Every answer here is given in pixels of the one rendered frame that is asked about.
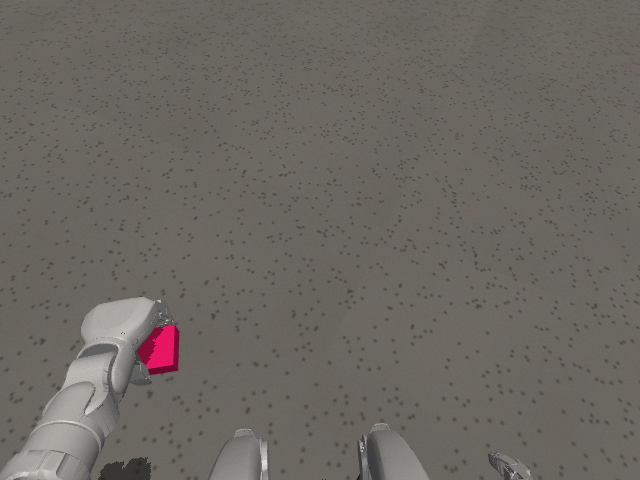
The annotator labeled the left robot arm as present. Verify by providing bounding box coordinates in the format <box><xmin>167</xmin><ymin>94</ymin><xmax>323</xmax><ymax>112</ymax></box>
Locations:
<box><xmin>0</xmin><ymin>337</ymin><xmax>136</xmax><ymax>480</ymax></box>

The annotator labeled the small box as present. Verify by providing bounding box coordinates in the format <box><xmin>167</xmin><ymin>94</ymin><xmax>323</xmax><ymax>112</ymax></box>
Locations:
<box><xmin>137</xmin><ymin>325</ymin><xmax>179</xmax><ymax>375</ymax></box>

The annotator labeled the left robot hand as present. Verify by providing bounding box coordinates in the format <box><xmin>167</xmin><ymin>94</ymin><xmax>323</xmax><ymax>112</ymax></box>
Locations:
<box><xmin>80</xmin><ymin>297</ymin><xmax>174</xmax><ymax>386</ymax></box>

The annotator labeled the right robot hand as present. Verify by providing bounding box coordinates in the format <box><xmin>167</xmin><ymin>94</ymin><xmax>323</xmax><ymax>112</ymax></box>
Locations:
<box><xmin>488</xmin><ymin>451</ymin><xmax>534</xmax><ymax>480</ymax></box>

